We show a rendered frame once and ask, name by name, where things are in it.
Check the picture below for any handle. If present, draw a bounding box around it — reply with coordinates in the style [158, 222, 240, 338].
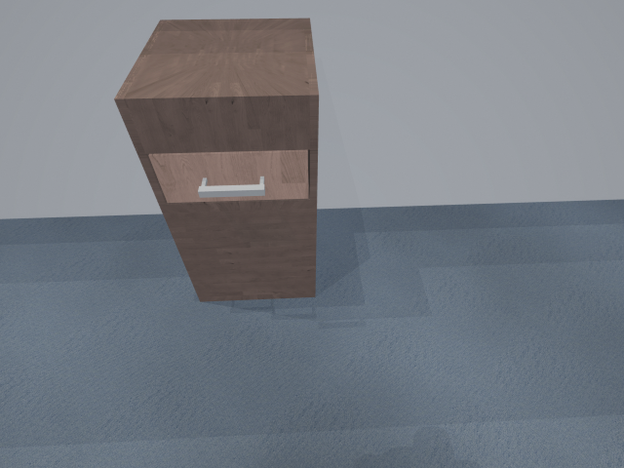
[198, 176, 265, 198]

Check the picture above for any cabinet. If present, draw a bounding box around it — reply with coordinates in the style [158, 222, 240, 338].
[114, 19, 319, 302]

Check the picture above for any drawer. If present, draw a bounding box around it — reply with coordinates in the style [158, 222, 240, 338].
[148, 150, 308, 203]

